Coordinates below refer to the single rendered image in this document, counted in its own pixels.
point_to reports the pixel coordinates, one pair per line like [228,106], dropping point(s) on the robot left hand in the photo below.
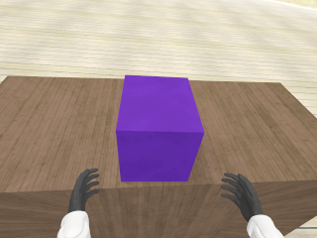
[79,194]

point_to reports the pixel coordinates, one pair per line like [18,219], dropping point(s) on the carton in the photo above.
[159,130]

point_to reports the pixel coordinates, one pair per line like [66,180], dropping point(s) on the robot right forearm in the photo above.
[261,226]

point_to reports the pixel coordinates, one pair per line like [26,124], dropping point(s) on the robot right hand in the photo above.
[245,197]

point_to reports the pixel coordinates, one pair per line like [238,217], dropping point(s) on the robot left forearm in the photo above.
[75,224]

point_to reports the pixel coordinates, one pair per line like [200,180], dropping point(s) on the pedestal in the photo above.
[54,128]

